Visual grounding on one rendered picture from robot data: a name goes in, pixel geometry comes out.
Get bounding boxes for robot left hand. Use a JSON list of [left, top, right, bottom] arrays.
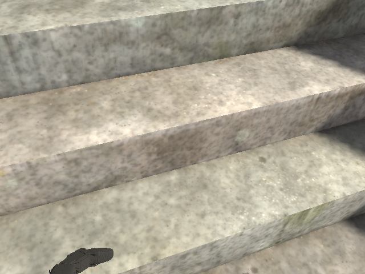
[[49, 248, 113, 274]]

